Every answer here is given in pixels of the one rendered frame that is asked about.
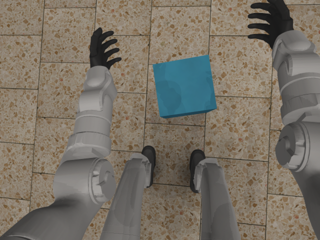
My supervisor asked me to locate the robot foot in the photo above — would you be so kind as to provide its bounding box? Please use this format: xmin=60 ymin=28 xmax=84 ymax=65
xmin=141 ymin=145 xmax=156 ymax=188
xmin=189 ymin=149 xmax=206 ymax=193

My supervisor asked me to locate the robot left upper arm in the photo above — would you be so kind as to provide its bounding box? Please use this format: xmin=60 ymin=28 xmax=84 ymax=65
xmin=0 ymin=157 xmax=117 ymax=240

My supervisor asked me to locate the robot left foot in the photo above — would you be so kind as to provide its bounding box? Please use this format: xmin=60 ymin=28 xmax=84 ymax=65
xmin=141 ymin=145 xmax=156 ymax=188

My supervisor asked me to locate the robot right foot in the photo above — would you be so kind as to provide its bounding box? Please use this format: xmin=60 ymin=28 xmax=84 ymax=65
xmin=189 ymin=149 xmax=206 ymax=193

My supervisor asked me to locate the robot left forearm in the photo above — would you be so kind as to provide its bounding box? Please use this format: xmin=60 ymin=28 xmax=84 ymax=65
xmin=53 ymin=65 xmax=118 ymax=194

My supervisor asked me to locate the right robot hand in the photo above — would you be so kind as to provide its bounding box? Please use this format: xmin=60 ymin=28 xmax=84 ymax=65
xmin=247 ymin=0 xmax=294 ymax=49

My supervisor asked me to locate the robot right forearm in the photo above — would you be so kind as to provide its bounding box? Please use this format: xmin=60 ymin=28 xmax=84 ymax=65
xmin=271 ymin=30 xmax=320 ymax=126

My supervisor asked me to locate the left robot hand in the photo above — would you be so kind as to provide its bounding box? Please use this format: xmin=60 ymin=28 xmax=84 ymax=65
xmin=89 ymin=27 xmax=122 ymax=70

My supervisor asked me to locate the robot right upper arm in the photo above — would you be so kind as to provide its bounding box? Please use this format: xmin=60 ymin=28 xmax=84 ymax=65
xmin=275 ymin=121 xmax=320 ymax=240

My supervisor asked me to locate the carton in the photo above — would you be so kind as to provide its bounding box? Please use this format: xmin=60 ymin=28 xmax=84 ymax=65
xmin=152 ymin=55 xmax=217 ymax=119

